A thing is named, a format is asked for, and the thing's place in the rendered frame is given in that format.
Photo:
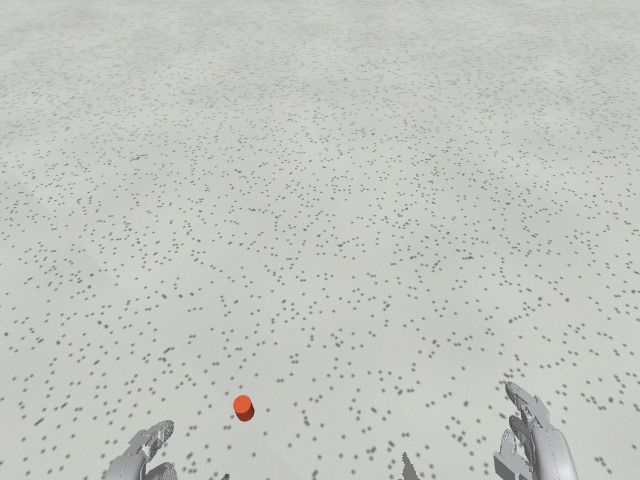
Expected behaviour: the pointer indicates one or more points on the left robot hand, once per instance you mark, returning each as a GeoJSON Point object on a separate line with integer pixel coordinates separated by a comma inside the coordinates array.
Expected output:
{"type": "Point", "coordinates": [140, 450]}

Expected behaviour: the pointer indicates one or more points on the right robot hand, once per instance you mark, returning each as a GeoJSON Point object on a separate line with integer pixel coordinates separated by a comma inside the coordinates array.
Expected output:
{"type": "Point", "coordinates": [545, 447]}

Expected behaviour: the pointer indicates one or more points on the tin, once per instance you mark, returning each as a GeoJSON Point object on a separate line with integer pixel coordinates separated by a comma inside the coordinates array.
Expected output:
{"type": "Point", "coordinates": [243, 408]}

